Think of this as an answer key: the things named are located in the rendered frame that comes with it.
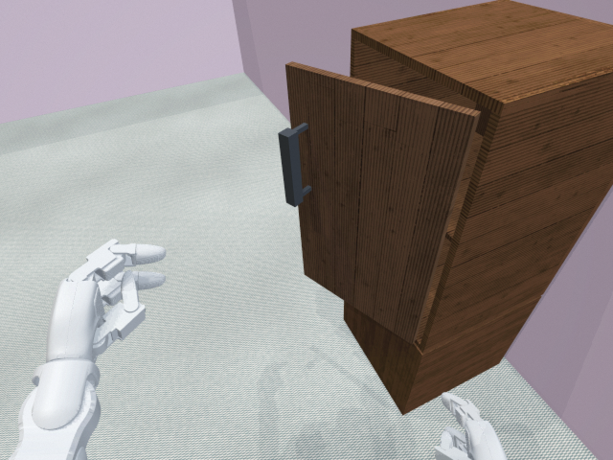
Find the robot left hand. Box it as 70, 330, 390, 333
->
46, 239, 166, 363

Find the handle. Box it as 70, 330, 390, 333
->
278, 123, 311, 207

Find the cupboard door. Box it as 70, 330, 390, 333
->
285, 61, 481, 345

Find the robot right hand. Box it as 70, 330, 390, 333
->
435, 392, 508, 460

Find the robot left forearm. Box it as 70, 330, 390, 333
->
8, 358, 101, 460

